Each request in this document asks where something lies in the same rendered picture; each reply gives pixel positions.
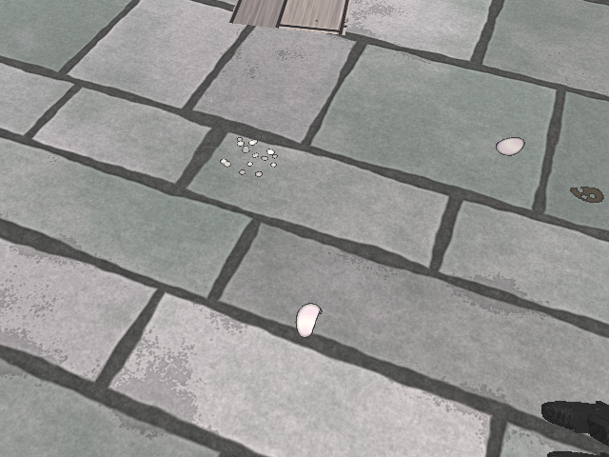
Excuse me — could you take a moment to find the right robot hand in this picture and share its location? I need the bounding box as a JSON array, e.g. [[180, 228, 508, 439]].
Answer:
[[541, 401, 609, 457]]

